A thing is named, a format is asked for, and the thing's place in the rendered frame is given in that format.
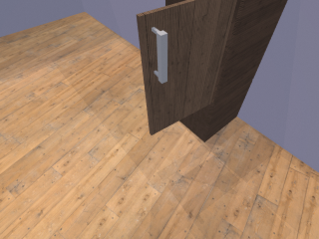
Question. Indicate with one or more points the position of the cupboard door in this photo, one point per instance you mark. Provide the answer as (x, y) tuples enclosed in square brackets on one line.
[(197, 32)]

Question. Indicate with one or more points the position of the handle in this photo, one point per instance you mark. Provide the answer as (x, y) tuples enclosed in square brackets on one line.
[(162, 38)]

